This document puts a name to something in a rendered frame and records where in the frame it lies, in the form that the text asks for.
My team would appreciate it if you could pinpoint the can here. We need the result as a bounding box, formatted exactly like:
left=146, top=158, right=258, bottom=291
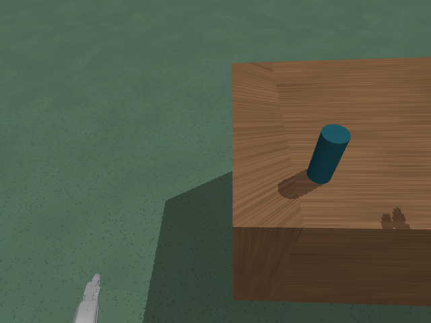
left=307, top=124, right=351, bottom=184

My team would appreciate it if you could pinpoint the left robot hand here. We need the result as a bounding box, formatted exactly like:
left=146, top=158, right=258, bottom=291
left=73, top=273, right=100, bottom=323

